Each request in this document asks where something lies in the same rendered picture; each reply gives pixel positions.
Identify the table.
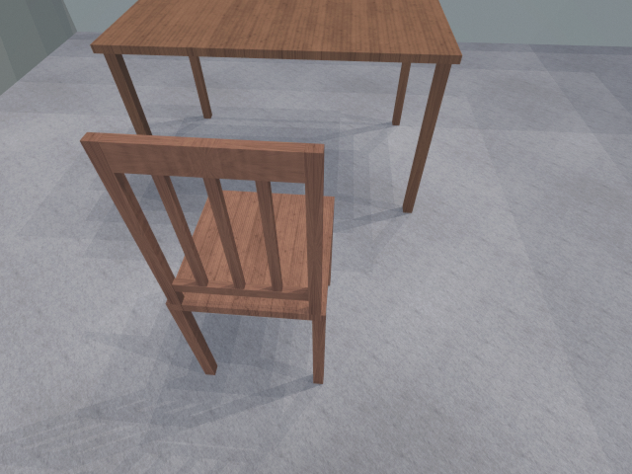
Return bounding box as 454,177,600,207
90,0,462,213

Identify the chair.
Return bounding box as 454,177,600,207
80,132,335,384

